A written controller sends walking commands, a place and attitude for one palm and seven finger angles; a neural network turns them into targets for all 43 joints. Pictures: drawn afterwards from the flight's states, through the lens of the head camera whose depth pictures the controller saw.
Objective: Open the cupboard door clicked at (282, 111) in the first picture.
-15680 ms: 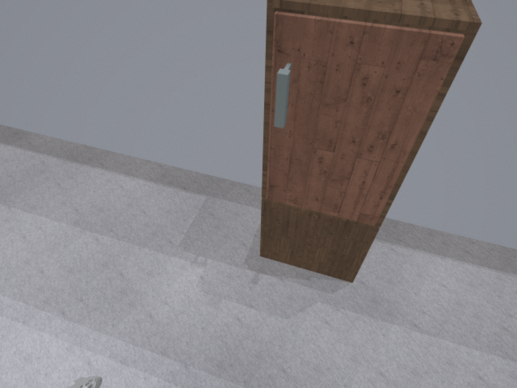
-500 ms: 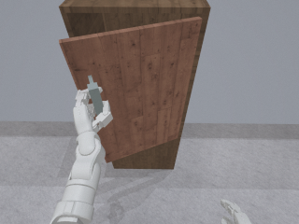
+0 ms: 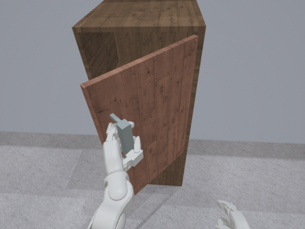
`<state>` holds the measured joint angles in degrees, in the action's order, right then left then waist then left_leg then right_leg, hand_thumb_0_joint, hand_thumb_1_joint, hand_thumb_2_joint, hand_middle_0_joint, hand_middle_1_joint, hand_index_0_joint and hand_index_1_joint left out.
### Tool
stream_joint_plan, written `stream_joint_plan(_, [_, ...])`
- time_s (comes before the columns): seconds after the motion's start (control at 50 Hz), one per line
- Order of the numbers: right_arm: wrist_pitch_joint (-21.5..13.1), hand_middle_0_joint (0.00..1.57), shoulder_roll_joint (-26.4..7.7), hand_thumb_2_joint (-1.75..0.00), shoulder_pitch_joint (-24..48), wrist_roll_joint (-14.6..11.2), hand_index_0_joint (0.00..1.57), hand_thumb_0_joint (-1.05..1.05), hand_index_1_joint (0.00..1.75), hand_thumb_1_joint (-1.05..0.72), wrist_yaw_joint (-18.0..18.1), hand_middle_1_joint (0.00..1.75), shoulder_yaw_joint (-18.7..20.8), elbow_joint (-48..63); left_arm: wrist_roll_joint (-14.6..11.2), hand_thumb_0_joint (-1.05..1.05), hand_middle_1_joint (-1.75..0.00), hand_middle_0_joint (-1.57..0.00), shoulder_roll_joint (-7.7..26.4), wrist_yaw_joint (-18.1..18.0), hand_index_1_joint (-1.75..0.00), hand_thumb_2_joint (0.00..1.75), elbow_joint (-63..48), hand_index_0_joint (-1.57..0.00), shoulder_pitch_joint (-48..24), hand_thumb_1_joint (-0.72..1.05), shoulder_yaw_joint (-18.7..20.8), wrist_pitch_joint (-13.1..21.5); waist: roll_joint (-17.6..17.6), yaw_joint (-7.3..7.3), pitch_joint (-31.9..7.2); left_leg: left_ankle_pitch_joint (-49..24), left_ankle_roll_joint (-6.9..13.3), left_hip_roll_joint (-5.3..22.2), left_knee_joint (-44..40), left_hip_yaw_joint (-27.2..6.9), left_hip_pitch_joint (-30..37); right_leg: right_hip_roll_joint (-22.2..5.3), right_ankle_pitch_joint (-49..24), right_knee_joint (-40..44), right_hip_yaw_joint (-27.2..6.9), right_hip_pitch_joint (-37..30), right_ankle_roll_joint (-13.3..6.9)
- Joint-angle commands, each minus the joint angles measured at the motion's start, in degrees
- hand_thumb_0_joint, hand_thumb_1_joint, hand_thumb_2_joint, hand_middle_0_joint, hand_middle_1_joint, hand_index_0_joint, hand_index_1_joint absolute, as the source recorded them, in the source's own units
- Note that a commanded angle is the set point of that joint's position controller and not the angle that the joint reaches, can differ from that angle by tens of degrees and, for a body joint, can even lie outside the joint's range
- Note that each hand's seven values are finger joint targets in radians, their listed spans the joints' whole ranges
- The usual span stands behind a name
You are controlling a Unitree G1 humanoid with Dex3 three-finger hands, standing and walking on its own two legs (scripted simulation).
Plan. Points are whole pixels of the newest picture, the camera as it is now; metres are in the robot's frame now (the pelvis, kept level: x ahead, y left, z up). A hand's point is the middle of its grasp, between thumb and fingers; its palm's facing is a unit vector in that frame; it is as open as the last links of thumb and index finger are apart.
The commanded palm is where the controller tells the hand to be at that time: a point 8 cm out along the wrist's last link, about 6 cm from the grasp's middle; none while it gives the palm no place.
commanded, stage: open thumb and fingers to let go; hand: left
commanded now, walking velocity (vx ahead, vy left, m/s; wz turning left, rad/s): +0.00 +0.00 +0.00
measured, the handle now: (122, 138) +0.33 +0.10 +0.10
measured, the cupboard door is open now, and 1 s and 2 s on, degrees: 47 46 50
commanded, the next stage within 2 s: slide the hand sideways off the handle in 0.82 s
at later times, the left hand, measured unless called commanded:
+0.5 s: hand (134, 147) +0.30 +0.06 +0.10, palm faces +0.32 -0.95 -0.01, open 12.2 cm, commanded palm +0.25 +0.09 +0.10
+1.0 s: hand (133, 150) +0.29 +0.06 +0.10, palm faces +0.17 -0.98 -0.03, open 15.0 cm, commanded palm +0.25 +0.09 +0.10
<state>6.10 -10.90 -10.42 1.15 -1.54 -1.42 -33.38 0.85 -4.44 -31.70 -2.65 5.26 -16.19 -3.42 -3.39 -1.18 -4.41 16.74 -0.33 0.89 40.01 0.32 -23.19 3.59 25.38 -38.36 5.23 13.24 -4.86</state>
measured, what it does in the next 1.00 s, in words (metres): stands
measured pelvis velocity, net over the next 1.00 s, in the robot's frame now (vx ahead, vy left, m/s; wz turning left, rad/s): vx -0.01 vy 0.01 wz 0.01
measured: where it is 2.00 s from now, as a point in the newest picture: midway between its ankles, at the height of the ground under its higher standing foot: outside the picture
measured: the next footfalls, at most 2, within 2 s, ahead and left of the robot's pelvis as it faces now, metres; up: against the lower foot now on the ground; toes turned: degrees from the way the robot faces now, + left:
none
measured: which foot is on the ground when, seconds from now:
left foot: down 0.00-1.00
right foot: down 0.00-1.00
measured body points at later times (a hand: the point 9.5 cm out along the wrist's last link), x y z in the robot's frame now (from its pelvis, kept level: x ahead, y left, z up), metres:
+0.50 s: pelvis +0.01 +0.00 +0.00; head -0.01 -0.03 +0.45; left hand +0.27 +0.11 +0.10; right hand +0.19 -0.21 -0.09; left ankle +0.05 +0.13 -0.72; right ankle -0.05 -0.06 -0.72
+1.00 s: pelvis -0.01 +0.01 +0.00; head -0.02 +0.00 +0.45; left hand +0.27 +0.11 +0.10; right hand +0.17 -0.19 -0.10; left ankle +0.05 +0.13 -0.72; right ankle -0.05 -0.06 -0.72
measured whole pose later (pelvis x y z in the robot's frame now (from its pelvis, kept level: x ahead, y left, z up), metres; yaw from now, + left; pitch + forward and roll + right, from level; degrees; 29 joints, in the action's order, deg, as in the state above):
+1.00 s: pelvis -0.01 +0.01 +0.00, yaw +1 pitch +1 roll +0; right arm 5.7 -10.8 -9.5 0.9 -1.6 -1.6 -33.5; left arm 2.0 -3.6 -24.7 2.3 -0.3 -15.3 -0.9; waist -2.4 0.3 -3.3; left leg 16.1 0.9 -0.5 41.1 0.4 -25.8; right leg 2.1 25.7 -41.0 5.5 16.2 -3.9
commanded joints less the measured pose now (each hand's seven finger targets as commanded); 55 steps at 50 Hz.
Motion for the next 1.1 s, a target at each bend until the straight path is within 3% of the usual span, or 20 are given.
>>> stream_joint_plan(0.0, [-3.25,0.2,-4.26,-0.9,11.7,0.49,0.2,0.0,0.3,-0.9,1.01,0.3,1.26,8.33,0.82,0.0,-1.34,-0.4,-3.7,-2.47,-1.34,0.87,-10.15,-0.4,-19.84,0.83,4.02,3.51,10.04,0.88,-1.77,-6.29,1.72,-1.89,-0.25,-2.17,7.89,-6.96,-16.69,13.76,-9.33,8.29,5.26])
stream_joint_plan(0.1, [-3.18,0.2,-4.1,-0.9,10.88,0.66,0.2,0.0,0.3,-0.9,1.11,0.3,1.58,8.29,1.22,0.0,-1.3,-0.37,-3.94,-1.61,-1.3,0.72,-8.29,-0.37,-16.78,0.48,4.44,4.28,9.82,2.05,-6.27,-9.09,1.61,-2.17,-1.19,-2.02,8.3,-7.56,-23.52,12.17,-9.64,4.57,5.41])
stream_joint_plan(0.16, [-3.4,0.2,-4.3,-0.9,9.75,0.62,0.2,0.0,0.3,-0.9,0.91,0.3,1.79,8.65,1.54,0.0,-1.28,-0.35,-6.36,-0.85,-1.28,0.63,-8.83,-0.35,-16.79,0.27,1.96,4.72,9.85,1.24,-7.39,-11.14,1.84,-1.88,-1.19,-1.86,9.77,-7.15,-29.72,10.08,-8.05,4.73,5.74])
stream_joint_plan(0.26, [-3.07,0.2,-4.53,-0.9,8.74,0.27,0.2,0.0,0.3,-0.9,0.76,0.3,1.98,9.64,1.13,0.0,-1.24,-0.33,-5.78,0.38,-1.24,0.48,-12.18,-0.33,-12.91,-0.08,1.77,4.98,9.65,1.56,-9.76,-13.55,1.85,-1.8,-1.34,-1.61,10.22,-6.87,-37.11,7.93,-7.07,2.63,5.95])
stream_joint_plan(0.32, [-2.87,0.2,-4.66,-0.9,9.22,0.15,0.2,0.0,0.3,-0.9,0.77,0.3,1.84,9.8,1.49,0.0,-1.22,-0.32,-6.3,0.42,-1.22,0.39,-12.08,-0.32,-13.48,-0.29,0.85,4.83,8.68,0.91,-7.42,-12.77,1.97,-1.61,-1.03,-1.71,10.08,-6.65,-34.17,8.19,-6.75,4.66,5.72])
stream_joint_plan(0.38, [-3.19,0.2,-4.76,-0.9,9.05,0.2,0.2,0.0,0.3,-0.9,0.75,0.3,1.87,9.75,1.83,0.0,-1.2,-0.3,-6.81,-0.23,-1.2,0.3,-12.2,-0.3,-15.19,-0.5,0.17,5.02,8.87,0.65,-8.04,-12.41,1.97,-1.47,-0.78,-2.01,10.41,-6.11,-31.61,7.57,-6.05,5.84,5.4])
stream_joint_plan(0.42, [-3.22,0.2,-4.72,-0.9,9.17,0.12,0.2,0.0,0.3,-0.9,0.82,0.3,2.0,9.77,1.8,0.0,-1.2,-0.3,-6.9,-0.26,-1.2,0.3,-11.47,-0.3,-14.37,-0.5,0.13,4.82,9.45,0.83,-7.83,-12.07,1.95,-1.37,-0.88,-2.05,10.2,-5.94,-30.11,7.63,-5.74,6.05,5.27])
stream_joint_plan(0.46, [-3.39,0.2,-4.68,-0.9,9.09,0.12,0.2,0.0,0.3,-0.9,0.72,0.3,1.98,9.69,2.07,0.0,-1.1,-0.28,-8.02,-0.67,-1.1,0.3,-12.46,-0.28,-16.5,-0.5,-1.07,4.84,7.49,0.63,-9.28,-12.79,1.96,-1.33,-0.44,-2.01,11.05,-5.74,-30.36,6.86,-5.53,6.5,5.06])
stream_joint_plan(0.52, [-3.35,0.2,-4.65,-0.9,9.23,0.01,0.2,0.0,0.3,-0.9,0.67,0.3,1.9,9.77,1.77,0.0,-0.95,-0.26,-8.02,-0.53,-0.95,0.3,-11.02,-0.26,-14.88,-0.5,-0.87,4.21,8.73,0.82,-8.21,-12.39,1.95,-1.19,-0.73,-2.1,10.33,-5.46,-29.37,6.81,-4.89,6.9,4.96])
stream_joint_plan(0.58, [-3.39,0.2,-4.61,-0.9,9.51,0.08,0.2,0.0,0.3,-0.9,0.77,0.3,1.75,9.35,1.75,0.0,-0.8,-0.23,-7.87,-1.17,-0.8,0.3,-10.39,-0.23,-18.5,-0.5,-0.58,4.12,8.44,0.47,-7.98,-11.06,1.91,-1.21,-0.55,-2.14,10.4,-5.46,-26.18,7.58,-5.25,7.91,4.93])
stream_joint_plan(0.7, [-3.27,0.2,-4.35,-0.9,9.59,0.2,0.2,0.0,0.3,-0.9,0.63,0.3,1.83,9.22,1.91,0.0,-0.5,-0.18,-7.76,-1.56,-0.5,0.3,-8.78,-0.18,-17.23,-0.5,0.09,3.49,8.34,1.39,-8.36,-11.49,1.78,-0.91,-0.91,-2.26,10.34,-4.91,-24.4,7.36,-4.5,7.36,4.25])
stream_joint_plan(0.78, [-3.54,0.2,-4.28,-0.9,10.26,0.31,0.2,0.0,0.3,-0.9,0.46,0.3,1.79,8.8,2.24,0.0,-0.3,-0.15,-9.73,-2.16,-0.3,0.3,-7.51,-0.15,-21.13,-0.5,-1.32,3.47,7.54,0.63,-7.17,-9.48,1.76,-0.87,-0.64,-2.3,10.48,-4.68,-18.76,7.91,-4.43,10.07,3.99])
stream_joint_plan(0.9, [-4.19,0.2,-4.27,-0.9,10.03,0.38,0.2,0.0,0.3,-0.9,0.11,0.3,1.99,8.27,2.43,0.0,-0.3,-0.15,-9.51,-2.67,-0.3,0.3,-5.91,-0.15,-22.91,-0.5,-0.94,3.38,8.07,0.99,-7.99,-8.83,1.71,-0.66,-0.77,-2.62,10.36,-4.16,-14.97,7.69,-3.76,10.87,3.43])
stream_joint_plan(0.92, [-3.07,0.2,-6.45,-0.9,5.94,0.15,0.2,0.0,0.3,-0.9,-0.67,0.3,1.84,8.07,6.2,0.0,-0.3,-0.15,-4.43,9.54,-0.3,0.3,-7.03,-0.15,-21.92,-0.5,-12.14,6.47,10.56,-3.74,-5.03,-11.02,2.66,-1.5,-2.65,-2.92,11.27,-3.75,-20.97,5.98,-5.61,11.81,3.88])
stream_joint_plan(0.94, [-3.07,0.2,-6.09,-0.9,5.52,-0.61,0.2,0.0,0.3,-0.9,-0.11,0.3,2.25,9.93,3.49,0.0,-0.3,-0.15,-0.34,15.97,-0.3,0.3,-9.13,-0.15,-23.57,-0.5,-7.42,9.35,9.83,-2.11,-8.89,-12.22,3.01,-1.47,-2.27,-2.94,10.75,-3.77,-24.3,4.58,-5.48,9.83,3.73])
stream_joint_plan(0.96, [-3.14,0.2,-6.22,-0.9,5.69,-0.78,0.2,0.0,0.3,-0.9,0.57,0.3,1.98,10.8,2.13,0.0,-0.3,-0.15,2.03,21.11,-0.3,0.3,-11.48,-0.15,-24.76,-0.5,-6.72,11.47,5.84,-1.77,-12.29,-12.8,3.13,-1.66,-1.9,-2.37,12.42,-4.06,-26.24,4.06,-6.04,8.63,3.62])
stream_joint_plan(0.98, [-3.51,0.2,-5.99,-0.9,5.25,-1.27,0.2,0.0,0.3,-0.9,1.05,0.3,1.55,11.26,0.14,0.0,-0.3,-0.15,2.09,25.63,-0.3,0.3,-10.64,-0.15,-24.59,-0.5,-7.11,12.74,5.08,-2.34,-11.71,-12.31,3.21,-1.7,-1.66,-2.4,13.0,-4.02,-25.89,4.12,-5.57,9.1,3.53])
stream_joint_plan(1.0, [-3.84,0.2,-6.04,-0.9,4.76,-1.74,0.2,0.0,0.3,-0.9,1.22,0.3,1.34,11.92,-1.98,0.0,-0.3,-0.15,2.24,28.92,-0.3,0.3,-10.73,-0.15,-24.93,-0.5,-6.97,13.4,2.78,-2.4,-11.89,-11.6,3.19,-1.59,-1.8,-2.55,14.05,-3.84,-23.92,4.34,-5.21,9.64,3.26])
stream_joint_plan(1.02, [-4.54,0.2,-5.62,-0.9,5.06,-2.15,0.2,0.0,0.3,-0.9,1.49,0.3,1.06,12.55,-4.04,0.0,-0.3,-0.15,1.8,30.37,-0.3,0.3,-9.63,-0.15,-23.82,-0.5,-5.73,13.7,3.16,-2.04,-10.97,-9.93,2.99,-1.31,-2.15,-2.84,14.25,-3.35,-20.81,4.92,-4.51,10.64,3.17])
stream_joint_plan(1.08, [-6.23,0.2,-5.79,-0.9,6.64,-2.75,0.2,0.0,0.3,-0.9,1.82,0.3,0.73,13.21,-8.64,0.0,-0.3,-0.15,0.4,28.59,-0.3,0.3,-7.41,-0.15,-21.31,-0.5,-1.96,13.01,6.51,-0.83,-6.66,-3.11,2.4,-0.71,-3.94,-3.43,12.16,-2.51,-10.68,7.44,-3.46,12.78,3.45])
